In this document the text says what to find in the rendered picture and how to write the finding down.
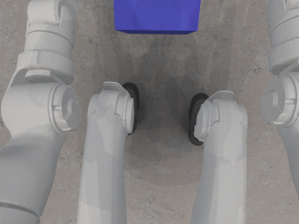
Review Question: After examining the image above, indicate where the carton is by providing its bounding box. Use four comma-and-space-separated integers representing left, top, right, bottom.
113, 0, 201, 35

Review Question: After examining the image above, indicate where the left robot upper arm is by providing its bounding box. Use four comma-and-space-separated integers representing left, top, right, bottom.
0, 82, 82, 224

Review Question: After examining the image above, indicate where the left robot forearm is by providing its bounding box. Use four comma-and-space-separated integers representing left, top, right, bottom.
1, 0, 80, 127

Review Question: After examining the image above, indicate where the right robot upper arm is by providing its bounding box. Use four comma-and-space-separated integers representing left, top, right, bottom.
260, 72, 299, 197

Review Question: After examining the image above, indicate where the robot left thigh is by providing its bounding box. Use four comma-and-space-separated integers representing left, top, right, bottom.
77, 90, 135, 224

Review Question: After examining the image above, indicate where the left robot foot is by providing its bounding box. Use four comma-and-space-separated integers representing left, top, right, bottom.
122, 82, 139, 135

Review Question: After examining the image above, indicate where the right robot forearm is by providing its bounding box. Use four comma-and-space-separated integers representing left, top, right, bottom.
265, 0, 299, 76

